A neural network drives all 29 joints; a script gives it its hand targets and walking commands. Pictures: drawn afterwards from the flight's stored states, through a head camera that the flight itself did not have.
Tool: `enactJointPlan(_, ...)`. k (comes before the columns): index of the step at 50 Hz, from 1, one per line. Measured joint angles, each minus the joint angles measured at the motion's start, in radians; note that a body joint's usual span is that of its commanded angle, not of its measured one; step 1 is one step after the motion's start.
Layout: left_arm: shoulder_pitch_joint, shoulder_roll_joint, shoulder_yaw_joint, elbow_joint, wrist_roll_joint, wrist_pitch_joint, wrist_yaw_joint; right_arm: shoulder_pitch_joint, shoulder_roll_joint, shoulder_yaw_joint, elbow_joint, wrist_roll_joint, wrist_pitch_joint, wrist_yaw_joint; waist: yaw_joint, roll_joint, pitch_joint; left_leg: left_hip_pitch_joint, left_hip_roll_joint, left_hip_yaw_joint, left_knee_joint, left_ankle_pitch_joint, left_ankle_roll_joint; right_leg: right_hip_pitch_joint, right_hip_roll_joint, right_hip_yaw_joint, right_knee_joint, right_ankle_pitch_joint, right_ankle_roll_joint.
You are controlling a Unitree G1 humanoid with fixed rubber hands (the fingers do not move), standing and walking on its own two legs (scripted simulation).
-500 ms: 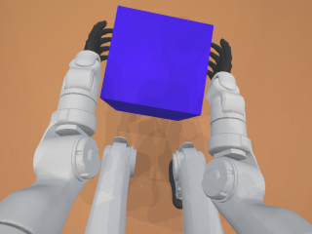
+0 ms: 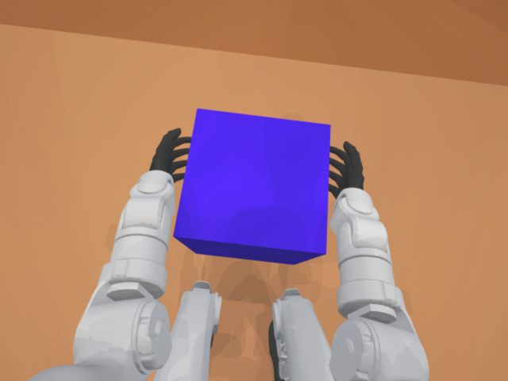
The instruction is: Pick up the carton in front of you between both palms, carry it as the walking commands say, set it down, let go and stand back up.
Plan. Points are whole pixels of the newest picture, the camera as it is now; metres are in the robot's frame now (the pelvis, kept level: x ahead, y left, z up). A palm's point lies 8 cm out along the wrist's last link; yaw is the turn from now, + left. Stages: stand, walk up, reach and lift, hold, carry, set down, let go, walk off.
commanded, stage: reach and lift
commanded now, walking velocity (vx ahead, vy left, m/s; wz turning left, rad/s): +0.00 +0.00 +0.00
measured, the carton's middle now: (253, 199) +0.41 +0.01 -0.11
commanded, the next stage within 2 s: hold in 1.76 s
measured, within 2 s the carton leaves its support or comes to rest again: neither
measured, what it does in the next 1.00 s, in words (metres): rises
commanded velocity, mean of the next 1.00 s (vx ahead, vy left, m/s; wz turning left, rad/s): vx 0.00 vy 0.00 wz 0.00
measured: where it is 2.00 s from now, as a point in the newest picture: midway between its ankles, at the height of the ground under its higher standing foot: (240, 366)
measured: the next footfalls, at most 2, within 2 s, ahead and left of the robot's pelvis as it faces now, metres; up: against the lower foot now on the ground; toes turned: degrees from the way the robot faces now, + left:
none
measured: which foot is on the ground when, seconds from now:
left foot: down 0.00-1.00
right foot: down 0.00-1.00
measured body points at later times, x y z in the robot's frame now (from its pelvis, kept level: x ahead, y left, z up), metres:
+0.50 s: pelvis +0.05 -0.01 +0.13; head +0.10 +0.01 +0.58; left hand +0.38 +0.15 +0.11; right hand +0.39 -0.15 +0.12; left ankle +0.08 +0.12 -0.57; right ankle +0.06 -0.13 -0.57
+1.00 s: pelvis +0.05 -0.01 +0.17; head +0.02 +0.00 +0.62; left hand +0.35 +0.15 +0.19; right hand +0.37 -0.15 +0.19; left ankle +0.08 +0.12 -0.57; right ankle +0.07 -0.13 -0.57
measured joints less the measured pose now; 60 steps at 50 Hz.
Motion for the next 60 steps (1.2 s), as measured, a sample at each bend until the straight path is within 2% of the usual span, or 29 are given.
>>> enactJointPlan(12,0.182,-0.061,-0.007,-0.053,0.014,-0.014,0.008,0.149,0.017,0.035,-0.006,-0.032,-0.011,0.03,0.001,0.006,0.021,0.36,0.003,0.002,-0.273,0.054,0.006,0.355,-0.016,0.013,-0.268,0.055,-0.012)
enactJointPlan(21,0.309,-0.095,-0.028,-0.116,0.018,0.008,0.009,0.258,0.03,0.072,-0.048,-0.049,0.015,0.048,0.004,0.01,0.071,0.669,0.009,-0.004,-0.507,0.116,0.006,0.661,-0.027,0.015,-0.499,0.117,-0.024)
enactJointPlan(29,0.408,-0.127,-0.054,-0.194,0.025,0.074,0.02,0.33,0.015,0.127,-0.089,-0.06,0.085,0.066,0.009,0.015,0.116,0.959,0.015,-0.009,-0.725,0.183,0.006,0.949,-0.038,0.017,-0.712,0.182,-0.031)
enactJointPlan(38,0.468,-0.138,-0.093,-0.276,0.042,0.193,0.022,0.373,0.002,0.178,-0.148,-0.078,0.202,0.081,0.013,0.024,0.164,1.253,0.024,-0.01,-0.925,0.249,0.006,1.24,-0.044,0.021,-0.909,0.25,-0.036)
enactJointPlan(46,0.416,-0.151,-0.047,-0.24,0.1,0.249,-0.004,0.324,0.016,0.13,-0.116,-0.145,0.258,0.102,0.014,0.027,0.218,1.34,0.026,-0.011,-0.961,0.269,0.007,1.327,-0.045,0.02,-0.945,0.269,-0.037)
enactJointPlan(60,0.39,-0.159,-0.04,-0.279,0.111,0.26,-0.009,0.299,0.025,0.114,-0.149,-0.157,0.26,0.115,0.013,0.021,0.264,1.365,0.022,-0.005,-0.982,0.283,0.011,1.351,-0.051,0.028,-0.967,0.284,-0.03)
